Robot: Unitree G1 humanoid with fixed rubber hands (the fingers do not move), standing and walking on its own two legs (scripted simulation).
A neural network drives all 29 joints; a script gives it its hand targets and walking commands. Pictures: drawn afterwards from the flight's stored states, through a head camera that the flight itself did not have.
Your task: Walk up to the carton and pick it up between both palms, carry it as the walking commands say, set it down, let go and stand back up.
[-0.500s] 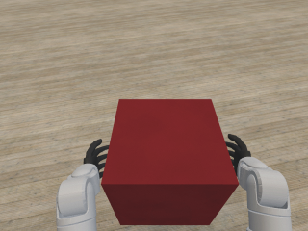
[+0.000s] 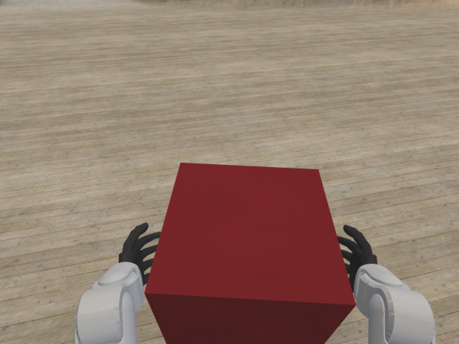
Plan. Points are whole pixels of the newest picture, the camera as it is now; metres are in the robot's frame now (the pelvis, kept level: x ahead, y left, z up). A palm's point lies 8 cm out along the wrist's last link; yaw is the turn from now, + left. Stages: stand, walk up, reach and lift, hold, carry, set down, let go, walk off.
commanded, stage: carry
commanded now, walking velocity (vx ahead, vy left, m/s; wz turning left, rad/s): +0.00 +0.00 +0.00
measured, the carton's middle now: (244, 263) +0.29 -0.01 +0.01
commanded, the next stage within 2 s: none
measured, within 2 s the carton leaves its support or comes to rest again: neither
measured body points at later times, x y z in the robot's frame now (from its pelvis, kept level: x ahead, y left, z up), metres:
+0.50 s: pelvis -0.08 -0.02 +0.01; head -0.08 -0.02 +0.46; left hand +0.16 +0.18 +0.09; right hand +0.19 -0.18 +0.08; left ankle -0.07 +0.10 -0.72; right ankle +0.01 -0.10 -0.72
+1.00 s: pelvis -0.10 -0.01 +0.00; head -0.11 -0.01 +0.45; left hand +0.15 +0.17 +0.07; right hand +0.16 -0.18 +0.07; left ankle -0.07 +0.10 -0.72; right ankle +0.01 -0.10 -0.72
